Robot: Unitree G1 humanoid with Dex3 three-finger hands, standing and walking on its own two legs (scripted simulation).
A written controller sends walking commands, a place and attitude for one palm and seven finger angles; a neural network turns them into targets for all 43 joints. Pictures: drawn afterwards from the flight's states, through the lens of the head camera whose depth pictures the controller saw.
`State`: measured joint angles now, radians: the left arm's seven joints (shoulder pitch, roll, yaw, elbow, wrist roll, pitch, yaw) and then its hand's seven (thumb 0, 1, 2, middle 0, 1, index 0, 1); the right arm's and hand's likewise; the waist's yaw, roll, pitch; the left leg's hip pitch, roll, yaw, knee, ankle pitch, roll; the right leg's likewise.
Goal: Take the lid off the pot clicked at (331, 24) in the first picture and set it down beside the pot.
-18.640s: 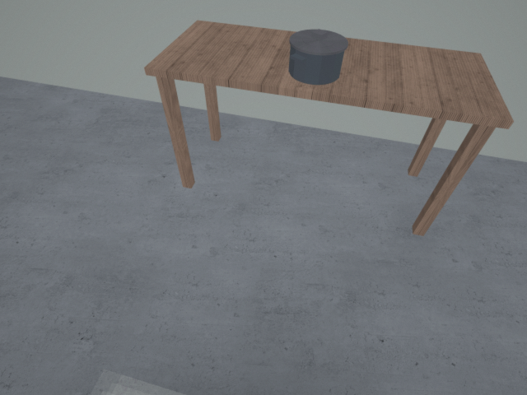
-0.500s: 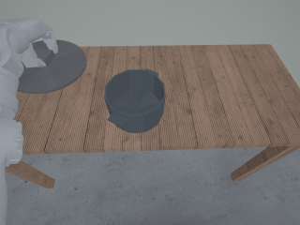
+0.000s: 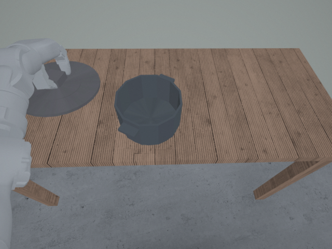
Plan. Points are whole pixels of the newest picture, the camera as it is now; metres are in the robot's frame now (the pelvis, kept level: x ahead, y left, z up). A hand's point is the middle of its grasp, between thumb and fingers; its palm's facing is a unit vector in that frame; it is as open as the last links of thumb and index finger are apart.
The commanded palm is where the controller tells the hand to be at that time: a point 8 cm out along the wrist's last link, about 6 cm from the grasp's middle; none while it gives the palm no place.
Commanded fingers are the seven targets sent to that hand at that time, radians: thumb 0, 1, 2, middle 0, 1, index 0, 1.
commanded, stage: lower the lid onto the table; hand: left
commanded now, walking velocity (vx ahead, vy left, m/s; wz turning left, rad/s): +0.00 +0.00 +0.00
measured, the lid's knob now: (54, 78) +0.51 +0.26 +0.10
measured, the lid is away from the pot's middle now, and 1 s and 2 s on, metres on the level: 0.23 0.24 0.24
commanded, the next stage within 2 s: none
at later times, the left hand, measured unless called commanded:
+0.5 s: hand (49, 81) +0.49 +0.27 +0.11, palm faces -0.40 -0.06 -0.91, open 7.7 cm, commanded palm +0.50 +0.27 +0.17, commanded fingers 0.00 0.67 0.94 -0.94 -1.07 -0.84 -1.02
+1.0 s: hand (51, 96) +0.48 +0.28 +0.07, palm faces -0.45 -0.05 -0.89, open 7.7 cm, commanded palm +0.51 +0.27 +0.13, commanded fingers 0.00 0.67 0.94 -0.94 -1.07 -0.84 -1.02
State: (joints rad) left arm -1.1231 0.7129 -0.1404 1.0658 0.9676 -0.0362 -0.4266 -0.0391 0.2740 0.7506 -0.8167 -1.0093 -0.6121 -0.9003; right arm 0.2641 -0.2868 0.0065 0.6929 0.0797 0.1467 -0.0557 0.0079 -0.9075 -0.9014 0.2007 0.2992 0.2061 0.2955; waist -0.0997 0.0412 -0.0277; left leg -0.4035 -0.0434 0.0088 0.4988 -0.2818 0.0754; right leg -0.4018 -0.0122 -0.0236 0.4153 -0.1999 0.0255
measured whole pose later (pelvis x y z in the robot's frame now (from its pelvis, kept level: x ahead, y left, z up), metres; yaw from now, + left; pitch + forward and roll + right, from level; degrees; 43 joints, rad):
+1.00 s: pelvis +0.00 +0.01 -0.01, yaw -1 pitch +14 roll -3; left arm -1.02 0.72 -0.10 1.10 0.98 -0.14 -0.33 -0.03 0.28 0.75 -0.82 -1.01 -0.61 -0.90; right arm 0.32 -0.28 -0.01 0.72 0.06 0.15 -0.08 0.01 -0.91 -0.90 0.20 0.30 0.21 0.30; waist -0.11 0.03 -0.05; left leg -0.49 -0.04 0.01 0.57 -0.31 0.08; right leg -0.48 -0.01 -0.02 0.46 -0.22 0.03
